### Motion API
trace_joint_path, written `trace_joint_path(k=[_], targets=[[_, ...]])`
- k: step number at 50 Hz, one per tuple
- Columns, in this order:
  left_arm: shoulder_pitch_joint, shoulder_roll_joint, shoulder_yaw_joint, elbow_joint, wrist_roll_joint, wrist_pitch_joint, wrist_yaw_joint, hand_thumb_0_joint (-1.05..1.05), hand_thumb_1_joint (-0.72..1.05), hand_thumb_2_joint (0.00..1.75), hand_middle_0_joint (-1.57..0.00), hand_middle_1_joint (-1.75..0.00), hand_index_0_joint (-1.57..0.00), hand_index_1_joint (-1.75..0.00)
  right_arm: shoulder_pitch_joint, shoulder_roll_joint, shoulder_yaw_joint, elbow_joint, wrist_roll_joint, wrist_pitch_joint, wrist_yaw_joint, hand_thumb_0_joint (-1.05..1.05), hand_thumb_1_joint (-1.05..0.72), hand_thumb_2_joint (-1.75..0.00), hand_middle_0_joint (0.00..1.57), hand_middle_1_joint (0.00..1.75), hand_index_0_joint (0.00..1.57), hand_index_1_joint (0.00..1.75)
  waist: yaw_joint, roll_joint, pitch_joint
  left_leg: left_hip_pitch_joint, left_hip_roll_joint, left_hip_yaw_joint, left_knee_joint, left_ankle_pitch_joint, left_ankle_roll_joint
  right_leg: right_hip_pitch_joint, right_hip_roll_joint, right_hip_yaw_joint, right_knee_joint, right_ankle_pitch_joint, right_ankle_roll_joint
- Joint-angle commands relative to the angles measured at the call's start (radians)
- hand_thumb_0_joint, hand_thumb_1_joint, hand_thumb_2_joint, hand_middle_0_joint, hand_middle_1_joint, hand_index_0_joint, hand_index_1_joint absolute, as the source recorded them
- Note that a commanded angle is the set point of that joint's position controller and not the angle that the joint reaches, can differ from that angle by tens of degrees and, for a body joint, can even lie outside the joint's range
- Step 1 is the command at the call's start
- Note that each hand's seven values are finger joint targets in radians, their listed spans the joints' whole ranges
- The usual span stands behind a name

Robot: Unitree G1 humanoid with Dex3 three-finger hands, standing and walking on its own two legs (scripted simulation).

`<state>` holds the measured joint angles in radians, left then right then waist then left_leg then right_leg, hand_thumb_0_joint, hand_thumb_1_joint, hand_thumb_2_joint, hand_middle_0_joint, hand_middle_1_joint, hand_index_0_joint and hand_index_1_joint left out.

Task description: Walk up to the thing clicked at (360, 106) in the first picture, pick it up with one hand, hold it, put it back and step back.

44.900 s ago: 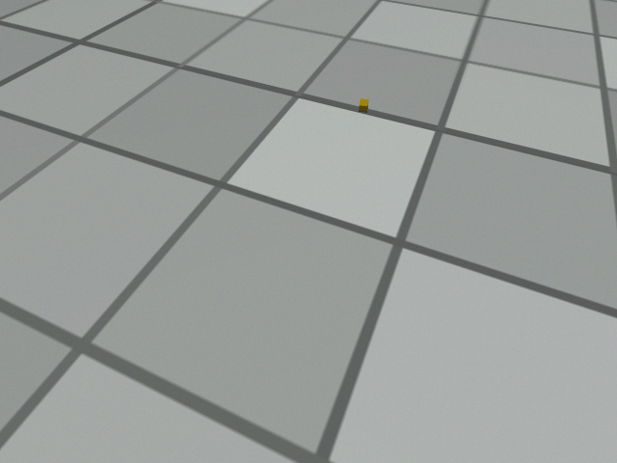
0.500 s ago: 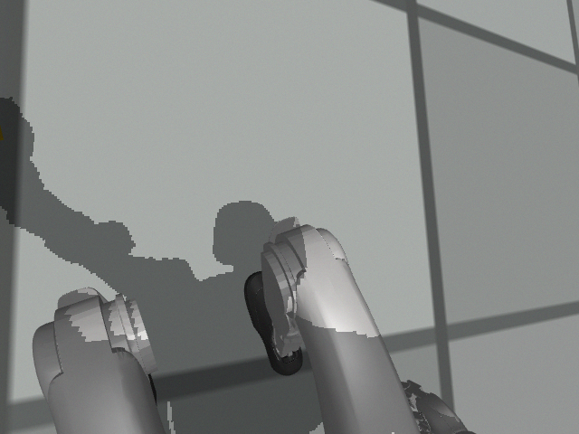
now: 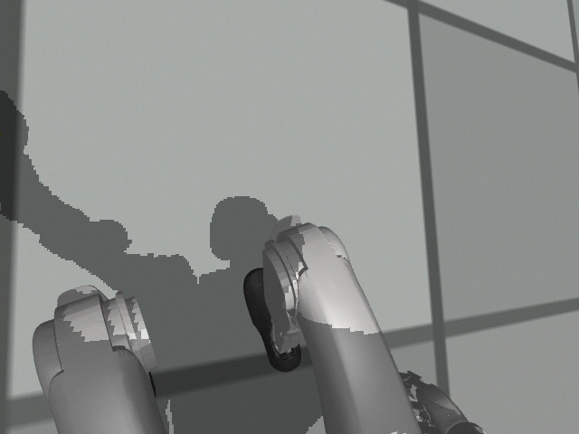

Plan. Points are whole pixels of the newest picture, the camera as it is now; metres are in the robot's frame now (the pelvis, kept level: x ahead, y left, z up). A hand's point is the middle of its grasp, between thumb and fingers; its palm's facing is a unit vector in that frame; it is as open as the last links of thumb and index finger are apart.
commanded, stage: rise first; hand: left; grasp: from above
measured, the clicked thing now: out of the picture +0.57 +0.28 -0.32
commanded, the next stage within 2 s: none
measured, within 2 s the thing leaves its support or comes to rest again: neither
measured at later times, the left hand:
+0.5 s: hand out of the picture +0.52 +0.32 -0.18, palm faces -0.46 -0.04 -0.89, open 11.6 cm
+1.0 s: hand out of the picture +0.52 +0.32 -0.19, palm faces -0.46 -0.05 -0.89, open 11.5 cm
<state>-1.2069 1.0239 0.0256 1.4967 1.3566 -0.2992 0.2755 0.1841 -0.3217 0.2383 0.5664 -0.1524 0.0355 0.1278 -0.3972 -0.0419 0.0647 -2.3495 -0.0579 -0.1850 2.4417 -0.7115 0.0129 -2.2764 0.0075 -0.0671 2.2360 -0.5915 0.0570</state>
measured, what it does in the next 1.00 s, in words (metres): stands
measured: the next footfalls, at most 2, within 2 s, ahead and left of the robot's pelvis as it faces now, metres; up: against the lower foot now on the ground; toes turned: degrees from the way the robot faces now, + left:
none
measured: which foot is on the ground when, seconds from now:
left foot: down 0.00-1.00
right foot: down 0.00-1.00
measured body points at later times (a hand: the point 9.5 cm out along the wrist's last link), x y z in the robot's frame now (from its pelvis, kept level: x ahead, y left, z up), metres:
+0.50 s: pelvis -0.01 +0.00 +0.00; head +0.27 +0.12 +0.34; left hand +0.54 +0.32 -0.13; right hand +0.02 -0.26 -0.06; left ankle +0.06 +0.11 -0.30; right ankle +0.13 -0.14 -0.30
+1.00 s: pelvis -0.01 +0.00 -0.01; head +0.27 +0.12 +0.33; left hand +0.54 +0.32 -0.14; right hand +0.02 -0.27 -0.06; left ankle +0.06 +0.11 -0.30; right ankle +0.13 -0.14 -0.30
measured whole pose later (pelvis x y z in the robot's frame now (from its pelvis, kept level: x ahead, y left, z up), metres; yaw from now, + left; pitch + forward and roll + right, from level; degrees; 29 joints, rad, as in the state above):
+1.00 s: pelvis -0.01 +0.00 -0.01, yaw -1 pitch +34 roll -15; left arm -1.24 1.05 0.00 1.49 1.35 -0.30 0.24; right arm 0.19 -0.33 0.27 0.54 -0.16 0.05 0.10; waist -0.41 -0.05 0.08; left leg -2.37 -0.06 -0.18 2.45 -0.69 0.02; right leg -2.29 0.01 -0.07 2.24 -0.57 0.05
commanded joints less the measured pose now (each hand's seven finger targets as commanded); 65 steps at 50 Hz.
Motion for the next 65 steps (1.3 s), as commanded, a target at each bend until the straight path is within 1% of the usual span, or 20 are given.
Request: trace_joint_path(k=[1, 5, 7, 8, 9, 10, 11, 18, 22, 27, 30, 34, 36, 40, 45, 49, 50, 53, 57, 65], targets=[[-0.348, 0.214, 0.027, -0.173, -0.016, -0.012, 0.036, 0.00, -0.11, 0.67, -0.43, -0.64, -0.44, -0.63, 0.234, -0.312, -0.105, 0.018, -0.001, 0.016, -0.021, 0.00, -0.91, -0.90, 0.20, 0.30, 0.20, 0.30, -0.045, 0.531, -0.706, 0.609, 0.040, 0.061, -0.281, 0.312, -0.018, 0.342, 0.011, -0.124, -0.140, 0.227, -0.091], [-0.352, 0.198, 0.009, -0.158, -0.018, -0.017, 0.036, 0.00, -0.10, 0.66, -0.44, -0.62, -0.45, -0.62, 0.230, -0.306, -0.098, 0.023, -0.002, 0.016, -0.025, 0.00, -0.91, -0.90, 0.20, 0.30, 0.20, 0.30, -0.057, 0.515, -0.681, 0.571, 0.040, 0.069, -0.280, 0.279, -0.012, 0.348, 0.017, -0.127, -0.149, 0.210, -0.088], [-0.355, 0.191, 0.001, -0.149, -0.013, -0.016, 0.035, 0.00, -0.11, 0.67, -0.44, -0.63, -0.44, -0.63, 0.223, -0.307, -0.097, 0.021, -0.001, 0.017, -0.026, 0.00, -0.91, -0.90, 0.20, 0.30, 0.20, 0.30, -0.054, 0.531, -0.670, 0.586, 0.042, 0.055, -0.296, 0.270, -0.016, 0.316, 0.014, -0.129, -0.140, 0.202, -0.091], [-0.367, 0.202, 0.005, -0.159, -0.015, -0.015, 0.038, 0.00, -0.12, 0.67, -0.43, -0.64, -0.44, -0.63, 0.218, -0.307, -0.097, 0.021, 0.000, 0.019, -0.028, 0.00, -0.91, -0.90, 0.20, 0.30, 0.20, 0.30, -0.038, 0.539, -0.683, 0.599, 0.042, 0.055, -0.304, 0.263, -0.017, 0.307, 0.014, -0.126, -0.138, 0.198, -0.091], [-0.355, 0.186, -0.007, -0.142, -0.009, -0.013, 0.036, 0.00, -0.12, 0.68, -0.44, -0.63, -0.44, -0.63, 0.224, -0.302, -0.096, 0.022, 0.001, 0.017, -0.026, 0.00, -0.91, -0.90, 0.20, 0.30, 0.20, 0.30, -0.050, 0.542, -0.679, 0.600, 0.044, 0.053, -0.301, 0.265, -0.017, 0.307, 0.017, -0.129, -0.133, 0.197, -0.091], [-0.376, 0.195, -0.003, -0.161, -0.009, -0.011, 0.037, 0.00, -0.13, 0.68, -0.43, -0.64, -0.43, -0.64, 0.225, -0.306, -0.097, 0.025, 0.001, 0.019, -0.027, 0.00, -0.91, -0.90, 0.20, 0.30, 0.20, 0.30, -0.045, 0.550, -0.700, 0.621, 0.043, 0.053, -0.305, 0.282, -0.019, 0.309, 0.015, -0.127, -0.134, 0.212, -0.090], [-0.342, 0.178, -0.010, -0.115, -0.005, -0.006, 0.034, 0.00, -0.13, 0.68, -0.43, -0.65, -0.43, -0.64, 0.228, -0.311, -0.098, 0.021, 0.000, 0.018, -0.027, 0.00, -0.91, -0.90, 0.20, 0.30, 0.20, 0.30, -0.057, 0.536, -0.656, 0.605, 0.042, 0.045, -0.299, 0.286, -0.022, 0.287, 0.012, -0.130, -0.130, 0.206, -0.093], [-0.355, 0.198, 0.001, -0.138, -0.019, -0.001, 0.014, 0.00, -0.11, 0.67, -0.43, -0.65, -0.44, -0.64, 0.219, -0.319, -0.094, 0.006, -0.003, 0.021, -0.035, 0.00, -0.91, -0.90, 0.20, 0.30, 0.20, 0.30, -0.056, 0.506, -0.648, 0.585, 0.042, 0.044, -0.292, 0.276, -0.019, 0.287, 0.006, -0.124, -0.143, 0.196, -0.092], [-0.375, 0.227, 0.004, -0.173, -0.017, -0.008, 0.011, 0.00, -0.13, 0.68, -0.43, -0.65, -0.43, -0.65, 0.219, -0.310, -0.085, 0.006, -0.001, 0.024, -0.038, 0.00, -0.91, -0.90, 0.20, 0.30, 0.20, 0.30, -0.045, 0.526, -0.698, 0.570, 0.039, 0.068, -0.282, 0.271, -0.012, 0.341, 0.014, -0.117, -0.142, 0.201, -0.091], [-0.351, 0.201, -0.006, -0.118, -0.021, -0.011, 0.014, 0.00, -0.13, 0.68, -0.42, -0.66, -0.43, -0.65, 0.225, -0.313, -0.081, 0.006, -0.001, 0.024, -0.041, 0.00, -0.91, -0.90, 0.20, 0.30, 0.20, 0.30, -0.064, 0.500, -0.644, 0.548, 0.040, 0.051, -0.290, 0.250, -0.014, 0.310, 0.013, -0.128, -0.139, 0.183, -0.092], [-0.348, 0.201, -0.012, -0.111, -0.011, -0.010, 0.013, 0.00, -0.13, 0.68, -0.43, -0.65, -0.43, -0.64, 0.219, -0.317, -0.077, 0.004, -0.002, 0.023, -0.044, 0.00, -0.91, -0.90, 0.20, 0.30, 0.20, 0.30, -0.062, 0.513, -0.642, 0.561, 0.041, 0.047, -0.282, 0.269, -0.018, 0.293, 0.011, -0.126, -0.133, 0.190, -0.096], [-0.394, 0.235, 0.003, -0.177, -0.010, -0.012, 0.023, 0.00, -0.11, 0.67, -0.45, -0.63, -0.45, -0.63, 0.222, -0.315, -0.076, 0.001, -0.003, 0.025, -0.045, 0.00, -0.91, -0.90, 0.20, 0.30, 0.20, 0.30, -0.048, 0.547, -0.702, 0.593, 0.043, 0.057, -0.283, 0.273, -0.017, 0.319, 0.013, -0.125, -0.134, 0.203, -0.092], [-0.356, 0.209, -0.007, -0.129, -0.011, -0.004, 0.022, 0.00, -0.12, 0.68, -0.43, -0.65, -0.43, -0.64, 0.229, -0.316, -0.074, 0.005, -0.004, 0.022, -0.043, 0.00, -0.91, -0.90, 0.20, 0.30, 0.20, 0.30, -0.063, 0.531, -0.662, 0.567, 0.040, 0.061, -0.272, 0.286, -0.016, 0.322, 0.013, -0.124, -0.137, 0.211, -0.093], [-0.375, 0.236, 0.012, -0.169, -0.019, 0.002, 0.021, 0.00, -0.11, 0.67, -0.45, -0.62, -0.45, -0.62, 0.225, -0.325, -0.078, -0.004, -0.002, 0.021, -0.045, 0.00, -0.90, -0.90, 0.20, 0.30, 0.20, 0.30, -0.058, 0.533, -0.670, 0.575, 0.041, 0.057, -0.277, 0.295, -0.020, 0.319, 0.009, -0.126, -0.140, 0.213, -0.096], [-0.347, 0.203, -0.004, -0.142, -0.023, 0.000, 0.006, 0.00, -0.11, 0.67, -0.44, -0.63, -0.44, -0.63, 0.230, -0.323, -0.076, -0.003, -0.004, 0.020, -0.043, 0.00, -0.90, -0.90, 0.20, 0.30, 0.20, 0.30, -0.069, 0.503, -0.644, 0.553, 0.041, 0.051, -0.272, 0.282, -0.017, 0.315, 0.011, -0.131, -0.138, 0.199, -0.097], [-0.389, 0.235, 0.005, -0.207, -0.024, -0.012, 0.003, 0.00, -0.10, 0.66, -0.46, -0.61, -0.46, -0.61, 0.224, -0.324, -0.076, -0.008, -0.004, 0.020, -0.046, 0.00, -0.90, -0.90, 0.20, 0.30, 0.20, 0.30, -0.053, 0.534, -0.695, 0.581, 0.043, 0.060, -0.273, 0.273, -0.017, 0.334, 0.012, -0.126, -0.141, 0.196, -0.095], [-0.351, 0.220, 0.004, -0.150, -0.021, -0.004, 0.003, 0.00, -0.09, 0.66, -0.46, -0.61, -0.46, -0.61, 0.227, -0.333, -0.080, -0.008, -0.007, 0.019, -0.046, 0.00, -0.91, -0.90, 0.20, 0.30, 0.20, 0.30, -0.059, 0.520, -0.642, 0.571, 0.041, 0.049, -0.267, 0.276, -0.022, 0.296, 0.008, -0.129, -0.140, 0.190, -0.100], [-0.377, 0.227, 0.005, -0.197, -0.022, -0.011, 0.006, 0.00, -0.08, 0.65, -0.46, -0.61, -0.47, -0.61, 0.226, -0.326, -0.078, -0.008, -0.009, 0.016, -0.045, 0.00, -0.90, -0.90, 0.20, 0.30, 0.20, 0.30, -0.058, 0.548, -0.657, 0.584, 0.043, 0.053, -0.274, 0.263, -0.022, 0.312, 0.010, -0.129, -0.141, 0.182, -0.099], [-0.375, 0.228, 0.007, -0.198, -0.018, -0.012, 0.008, 0.00, -0.08, 0.65, -0.47, -0.59, -0.47, -0.59, 0.229, -0.328, -0.078, -0.015, -0.009, 0.017, -0.043, 0.00, -0.90, -0.90, 0.20, 0.30, 0.20, 0.30, -0.066, 0.538, -0.697, 0.598, 0.044, 0.052, -0.261, 0.319, -0.021, 0.335, 0.010, -0.131, -0.136, 0.226, -0.096], [-0.360, 0.214, -0.002, -0.161, -0.014, -0.001, 0.009, 0.00, -0.06, 0.63, -0.48, -0.58, -0.48, -0.58, 0.224, -0.333, -0.080, -0.013, -0.008, 0.015, -0.042, 0.00, -0.90, -0.90, 0.20, 0.30, 0.20, 0.30, -0.065, 0.528, -0.640, 0.578, 0.044, 0.042, -0.269, 0.291, -0.022, 0.285, 0.008, -0.135, -0.137, 0.202, -0.100]])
